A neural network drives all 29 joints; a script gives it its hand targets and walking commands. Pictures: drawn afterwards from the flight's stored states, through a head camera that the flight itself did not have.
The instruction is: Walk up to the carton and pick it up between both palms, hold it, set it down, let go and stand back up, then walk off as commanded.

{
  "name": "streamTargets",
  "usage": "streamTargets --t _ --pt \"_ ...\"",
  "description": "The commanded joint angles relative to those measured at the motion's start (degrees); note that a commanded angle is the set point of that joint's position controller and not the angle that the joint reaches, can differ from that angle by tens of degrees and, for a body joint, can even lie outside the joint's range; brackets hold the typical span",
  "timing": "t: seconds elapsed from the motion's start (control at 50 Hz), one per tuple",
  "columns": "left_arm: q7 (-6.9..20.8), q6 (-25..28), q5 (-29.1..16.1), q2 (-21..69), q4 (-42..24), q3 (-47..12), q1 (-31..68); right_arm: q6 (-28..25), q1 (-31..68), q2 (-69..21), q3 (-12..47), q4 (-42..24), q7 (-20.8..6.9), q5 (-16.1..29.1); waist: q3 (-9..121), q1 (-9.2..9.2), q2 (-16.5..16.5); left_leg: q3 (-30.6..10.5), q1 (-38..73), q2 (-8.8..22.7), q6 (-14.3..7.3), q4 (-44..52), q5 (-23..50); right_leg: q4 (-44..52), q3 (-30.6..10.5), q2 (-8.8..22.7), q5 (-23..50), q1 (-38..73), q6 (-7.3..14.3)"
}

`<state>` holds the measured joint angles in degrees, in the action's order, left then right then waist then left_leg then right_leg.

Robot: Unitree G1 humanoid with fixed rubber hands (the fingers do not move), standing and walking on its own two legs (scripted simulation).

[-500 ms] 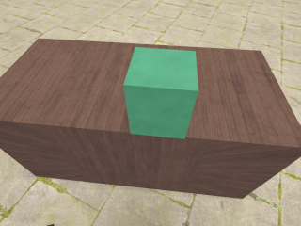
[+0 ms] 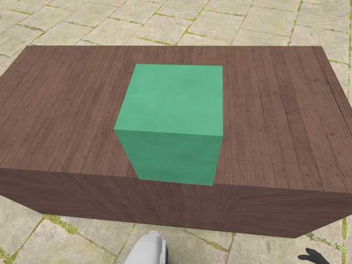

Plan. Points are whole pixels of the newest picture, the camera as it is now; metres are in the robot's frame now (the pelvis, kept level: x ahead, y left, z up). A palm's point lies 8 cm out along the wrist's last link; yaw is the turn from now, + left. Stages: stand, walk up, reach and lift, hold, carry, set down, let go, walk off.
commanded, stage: walk up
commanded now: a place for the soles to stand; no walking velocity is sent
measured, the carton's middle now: (176, 128) +0.43 +0.03 +0.01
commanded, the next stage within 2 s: none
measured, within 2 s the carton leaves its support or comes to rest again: neither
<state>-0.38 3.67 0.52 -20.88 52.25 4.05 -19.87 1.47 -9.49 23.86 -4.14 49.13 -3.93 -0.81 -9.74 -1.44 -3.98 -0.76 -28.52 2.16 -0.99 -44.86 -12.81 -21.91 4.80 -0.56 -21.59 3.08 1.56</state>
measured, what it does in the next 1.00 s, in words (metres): steps on the spot: left foot, then right foot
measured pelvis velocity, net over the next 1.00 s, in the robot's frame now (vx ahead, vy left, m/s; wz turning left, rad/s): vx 0.04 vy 0.06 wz -0.01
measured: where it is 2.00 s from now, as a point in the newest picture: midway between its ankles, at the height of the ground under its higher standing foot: outside the picture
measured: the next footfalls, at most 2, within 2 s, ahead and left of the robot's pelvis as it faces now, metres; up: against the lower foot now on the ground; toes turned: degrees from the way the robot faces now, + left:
left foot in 0.10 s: +0.23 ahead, +0.13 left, +0.00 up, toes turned +1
right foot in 0.34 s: +0.09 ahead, -0.07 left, +0.00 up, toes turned -4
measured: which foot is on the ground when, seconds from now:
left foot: up 0.00-0.08, down 0.10-0.38, up 0.40-0.72, down 0.74-1.00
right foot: down 0.00-0.14, up 0.16-0.32, down 0.34-1.00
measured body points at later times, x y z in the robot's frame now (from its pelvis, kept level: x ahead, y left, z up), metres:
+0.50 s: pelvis +0.06 +0.01 -0.02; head +0.11 -0.04 +0.43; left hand +0.14 +0.34 -0.09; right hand +0.17 -0.31 -0.15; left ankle +0.10 +0.17 -0.65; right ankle +0.09 -0.09 -0.73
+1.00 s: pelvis +0.04 +0.06 -0.01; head +0.07 +0.06 +0.44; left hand +0.11 +0.37 -0.14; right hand +0.17 -0.25 -0.12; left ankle +0.05 +0.20 -0.73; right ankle +0.06 -0.07 -0.74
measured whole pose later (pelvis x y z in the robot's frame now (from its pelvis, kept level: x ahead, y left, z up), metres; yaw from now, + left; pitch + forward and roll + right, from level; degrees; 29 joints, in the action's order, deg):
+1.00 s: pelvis +0.04 +0.06 -0.01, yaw -1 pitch -3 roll -1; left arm -0.5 1.3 0.6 -20.4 54.1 2.2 -12.2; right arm 0.4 -7.0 21.9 -1.5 51.3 -0.2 -0.2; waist -6.0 -1.4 -0.8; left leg -4.5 -15.1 1.6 2.2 -38.5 -20.8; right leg -35.6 1.7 0.7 -17.4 -15.0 -0.8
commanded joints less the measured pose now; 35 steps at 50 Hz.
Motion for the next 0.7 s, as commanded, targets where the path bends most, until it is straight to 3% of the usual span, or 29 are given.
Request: streamTargets --t 0.0,0.02,0.04,0.06,0.08,0.1,0.12,0.14,0.18,0.2,0.22,0.24,0.28,0.32,0.34,0.36,0.38,0.4,0.42,0.44,0.46,0.48,0.5,0.54,0.56,0.6,0.62,0.66,0.68 --pt "-1.5 1.0 -0.2 -16.4 -6.0 2.9 1.2 -1.5 5.3 5.7 -1.6 -6.5 -0.2 -1.1 4.2 0.23 11.2 2.9 10.3 -0.7 -2.3 11.3 5.6 -4.0 -5.5 12.4 45.4 -8.0 4.7" --pt "-1.7 0.6 -0.1 -16.2 -6.0 2.4 2.7 -1.5 0.4 5.5 -1.9 -5.4 0.1 -1.2 7.6 2.11 14.3 1.3 17.9 -0.9 -3.2 13.5 8.9 -7.4 -4.8 12.5 43.4 -12.3 5.2" --pt "-1.9 0.7 -0.6 -14.3 -6.3 2.0 1.8 -1.6 -3.0 7.7 -2.5 -2.8 0.4 -2.2 8.7 3.53 9.0 2.3 23.9 -2.2 -4.2 14.5 15.5 -13.9 -3.9 10.8 43.1 -14.1 3.8" --pt "-2.0 0.9 -0.6 -12.6 -6.8 0.7 0.3 -1.4 -6.6 10.6 -3.4 -1.2 0.8 -2.6 14.2 5.77 1.0 3.1 33.7 -2.7 -6.8 10.6 18.2 -21.3 -3.2 9.0 34.7 -19.6 2.6" --pt "-2.3 0.9 -1.6 -11.6 -6.6 -0.2 -3.5 -1.3 -8.5 13.6 -4.8 -3.6 1.7 -3.0 15.9 6.75 -4.9 -6.1 36.7 4.7 -10.7 15.5 24.3 -34.2 -0.3 3.4 24.5 -25.6 0.5" --pt "-2.7 0.6 -1.8 -9.9 -5.7 0.2 -7.2 -1.4 -8.8 14.8 -5.0 -4.1 2.2 -2.4 19.6 5.76 -12.7 -23.0 39.5 17.8 -17.3 16.0 36.2 -45.4 -1.5 -3.9 -9.8 -28.7 -1.5" --pt "-3.8 -0.2 -1.8 -12.9 -6.0 0.6 -8.0 -1.3 -6.9 13.5 -3.9 -6.6 2.8 0.0 19.5 6.65 -6.9 -29.7 34.6 22.3 -23.5 22.7 26.8 -53.3 -6.3 -2.7 -14.4 -30.0 -1.4" --pt "-4.0 -0.5 -1.3 -15.1 -5.3 0.2 -7.9 -0.8 -2.5 13.6 -4.5 -6.5 2.9 1.6 16.9 4.85 -7.8 -25.5 24.6 21.9 -22.0 24.0 19.0 -54.7 -6.8 1.0 -14.6 -27.5 0.3" --pt "-3.2 -0.5 -1.1 -14.8 -5.8 0.6 -6.8 -0.6 0.3 10.6 -3.8 -8.7 3.4 0.3 12.4 2.84 0.8 -18.4 17.8 17.5 -17.0 24.5 8.3 -48.1 -7.9 2.8 -12.8 -27.1 0.5" --pt "-2.9 -0.3 -1.4 -14.3 -5.3 0.8 -6.8 -0.8 1.5 9.7 -3.2 -8.8 3.7 0.9 10.2 2.46 3.3 -12.9 11.9 15.9 -15.7 22.4 14.7 -45.1 -8.3 3.5 -12.4 -25.4 0.7" --pt "-2.8 -0.4 -1.7 -13.8 -5.7 0.9 -5.8 -0.6 3.8 9.3 -2.3 -8.9 3.7 0.0 8.5 1.12 1.2 -10.4 7.7 15.0 -14.0 21.5 8.6 -35.8 -8.1 5.0 -13.5 -24.3 0.2" --pt "-2.6 -0.2 -1.3 -12.5 -5.8 1.3 -5.1 -0.9 6.3 10.6 -3.2 -8.7 3.6 -0.9 6.7 0.69 -6.5 -9.8 8.5 13.3 -12.5 20.3 5.8 -27.5 -9.2 6.4 -11.5 -24.7 -1.1" --pt "-2.8 0.1 -0.8 -13.5 -4.4 2.4 -6.9 -0.3 5.5 10.1 -2.4 -8.6 3.1 0.0 12.9 0.59 -3.1 -5.7 12.2 10.1 -11.8 13.4 14.7 -22.4 -4.3 2.9 -1.9 -20.6 -2.1" --pt "-3.2 -1.0 0.3 -13.0 -3.4 2.6 -10.4 0.7 7.7 9.5 -3.0 -9.7 2.7 -0.4 15.1 -1.01 -5.7 -3.7 4.5 8.7 -9.5 10.1 10.7 -14.4 -0.3 -0.1 9.0 -11.4 -2.1" --pt "-3.5 -0.9 0.7 -14.5 -3.3 3.0 -12.2 1.1 8.4 7.6 -1.5 -10.5 2.6 0.1 15.3 -3.33 -2.3 -4.3 1.0 7.3 -6.9 6.2 3.1 -12.7 -4.1 2.8 12.4 -10.2 -1.5" --pt "-3.7 -1.0 2.0 -21.6 -5.2 3.8 -11.9 2.0 11.3 5.6 -1.6 -13.4 2.5 0.1 11.8 -6.02 14.8 3.0 -7.5 0.2 -1.8 -6.9 -8.5 -1.1 -23.9 15.2 9.3 -16.8 3.4" --pt "-3.6 -1.0 2.4 -28.1 -8.5 5.7 -4.8 3.1 10.9 7.1 -2.3 -12.6 3.3 -0.2 8.8 -5.23 21.1 -7.0 -3.4 -5.3 -0.1 -22.1 -22.8 6.5 -41.2 28.5 10.9 -30.4 14.6" --pt "-3.8 -0.6 2.5 -27.5 -9.4 5.6 1.7 3.4 9.9 9.6 -3.7 -11.7 3.7 -0.5 1.7 -3.66 19.0 -12.1 -4.4 -2.0 0.6 -31.4 -23.0 5.8 -44.2 31.7 13.3 -33.8 17.5" --pt "-3.9 -0.6 1.7 -25.5 -9.3 5.6 4.3 3.4 6.8 10.2 -3.2 -10.7 3.7 -1.0 2.5 -2.03 12.5 -13.6 -5.8 -3.6 0.4 -32.3 -23.0 2.2 -40.2 28.6 17.4 -32.1 16.9" --pt "-4.4 -0.1 1.0 -20.7 -10.7 4.5 5.4 2.8 3.5 11.2 -3.2 -9.4 3.4 -0.2 2.5 0.85 6.2 -15.3 -9.7 -5.2 0.2 -32.2 -18.0 -2.3 -30.4 22.0 29.1 -24.3 11.6" --pt "-4.0 -0.2 0.8 -17.8 -10.0 4.6 6.7 2.6 -1.5 8.8 -3.5 -7.7 3.3 0.3 5.9 2.55 8.5 -14.8 -8.5 -7.8 0.4 -32.1 -15.7 -5.0 -20.8 17.1 32.4 -20.8 8.7" --pt "-4.0 -0.4 0.6 -17.2 -9.9 4.3 6.0 2.2 -2.8 7.6 -2.9 -7.2 3.4 0.5 9.0 2.76 10.4 -12.8 -8.3 -8.3 1.5 -29.8 -13.2 -7.0 -16.4 13.6 33.9 -14.5 6.6" --pt "-3.6 -0.5 1.2 -15.5 -9.9 3.5 4.4 1.9 -4.4 7.4 -2.9 -6.5 3.9 0.3 13.5 1.97 11.7 -11.8 -6.8 -9.2 2.3 -30.3 -11.6 -9.3 -15.5 12.7 36.4 -10.6 7.2" --pt "-3.5 -0.5 1.1 -14.1 -9.8 3.4 0.5 1.3 -1.6 9.5 -3.0 -7.0 4.5 0.5 16.3 -1.72 8.5 -9.6 -8.5 -6.3 3.2 -25.1 -12.1 -8.8 -16.0 12.8 30.5 -1.7 7.7" --pt "-3.2 -0.4 1.4 -14.1 -9.2 3.5 0.1 1.2 -2.4 8.2 -2.3 -5.7 4.6 0.8 16.8 -2.26 13.0 -9.0 -6.9 -5.4 3.3 -17.5 -13.1 -9.6 -13.1 11.9 27.9 0.4 8.0" --pt "-2.9 -1.0 1.2 -12.8 -9.3 3.3 -1.4 0.3 0.0 8.2 -1.9 -7.3 4.7 1.1 17.1 -4.86 16.6 -7.7 -6.3 -3.5 4.2 -9.0 -15.0 -11.7 -13.2 11.8 27.4 5.5 9.2" --pt "-2.6 -1.4 1.3 -14.8 -10.4 3.6 -1.3 -0.3 0.5 7.0 -1.1 -7.5 4.8 0.9 13.6 -4.55 16.4 -5.5 -2.9 -2.7 3.5 -3.3 -18.3 -10.5 -14.8 14.3 25.1 -1.8 11.7" --pt "-1.5 -2.5 1.1 -17.0 -11.3 4.1 4.4 -1.0 -1.3 10.3 -1.9 -5.5 4.7 0.0 12.0 -3.00 20.9 -0.3 6.4 -2.7 2.7 3.8 -17.4 -9.4 -13.0 14.3 15.6 -11.5 10.7" --pt "-1.3 -2.6 1.0 -17.6 -11.5 3.7 6.0 -1.1 -1.1 10.0 -1.8 -4.9 4.4 0.3 7.9 -1.38 19.5 -0.8 10.6 -1.5 1.9 11.0 -13.8 -11.1 -11.5 13.4 19.0 -16.6 9.7"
